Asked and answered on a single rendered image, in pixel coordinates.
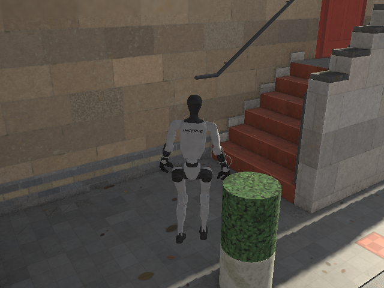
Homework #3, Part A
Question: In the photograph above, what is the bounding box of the robot right forearm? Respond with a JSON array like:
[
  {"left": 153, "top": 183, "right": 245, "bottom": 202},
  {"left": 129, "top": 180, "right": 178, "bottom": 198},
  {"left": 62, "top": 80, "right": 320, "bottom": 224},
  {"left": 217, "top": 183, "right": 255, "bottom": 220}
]
[{"left": 217, "top": 146, "right": 229, "bottom": 172}]

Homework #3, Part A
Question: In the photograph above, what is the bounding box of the right robot hand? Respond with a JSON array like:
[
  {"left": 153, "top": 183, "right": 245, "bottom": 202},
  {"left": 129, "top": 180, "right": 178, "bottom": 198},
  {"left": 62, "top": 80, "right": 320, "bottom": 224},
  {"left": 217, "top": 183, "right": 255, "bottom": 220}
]
[{"left": 217, "top": 170, "right": 230, "bottom": 180}]

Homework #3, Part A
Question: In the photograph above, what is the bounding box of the robot left upper arm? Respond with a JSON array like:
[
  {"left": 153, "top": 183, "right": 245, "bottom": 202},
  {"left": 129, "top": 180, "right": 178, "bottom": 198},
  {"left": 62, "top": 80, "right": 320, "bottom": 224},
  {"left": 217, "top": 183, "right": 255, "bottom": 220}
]
[{"left": 164, "top": 120, "right": 181, "bottom": 152}]

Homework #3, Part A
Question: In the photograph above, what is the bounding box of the left robot hand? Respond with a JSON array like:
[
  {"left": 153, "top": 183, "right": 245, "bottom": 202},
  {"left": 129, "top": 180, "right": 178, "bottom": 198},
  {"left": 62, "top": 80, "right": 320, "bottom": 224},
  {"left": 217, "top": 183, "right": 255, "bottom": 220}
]
[{"left": 159, "top": 161, "right": 173, "bottom": 173}]

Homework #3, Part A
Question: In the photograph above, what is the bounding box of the robot right upper arm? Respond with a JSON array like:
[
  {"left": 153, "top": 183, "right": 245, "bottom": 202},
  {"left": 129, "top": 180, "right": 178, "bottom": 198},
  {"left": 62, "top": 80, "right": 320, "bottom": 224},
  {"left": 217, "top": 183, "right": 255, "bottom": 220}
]
[{"left": 206, "top": 121, "right": 222, "bottom": 155}]

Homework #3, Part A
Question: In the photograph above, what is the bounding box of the robot torso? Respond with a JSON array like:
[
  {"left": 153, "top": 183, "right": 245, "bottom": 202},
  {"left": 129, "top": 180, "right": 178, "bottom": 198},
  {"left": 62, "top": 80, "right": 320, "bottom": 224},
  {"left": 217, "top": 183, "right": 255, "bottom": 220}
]
[{"left": 179, "top": 117, "right": 207, "bottom": 180}]

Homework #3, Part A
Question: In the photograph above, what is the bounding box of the robot left forearm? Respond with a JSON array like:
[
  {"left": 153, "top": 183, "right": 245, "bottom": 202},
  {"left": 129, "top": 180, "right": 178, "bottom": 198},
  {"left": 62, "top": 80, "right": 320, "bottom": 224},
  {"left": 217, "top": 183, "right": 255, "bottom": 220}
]
[{"left": 161, "top": 143, "right": 171, "bottom": 164}]

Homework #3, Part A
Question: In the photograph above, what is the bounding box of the robot head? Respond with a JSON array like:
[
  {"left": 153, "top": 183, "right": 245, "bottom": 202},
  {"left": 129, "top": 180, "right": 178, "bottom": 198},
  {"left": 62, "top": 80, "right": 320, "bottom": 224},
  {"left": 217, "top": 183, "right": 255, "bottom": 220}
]
[{"left": 184, "top": 95, "right": 204, "bottom": 124}]

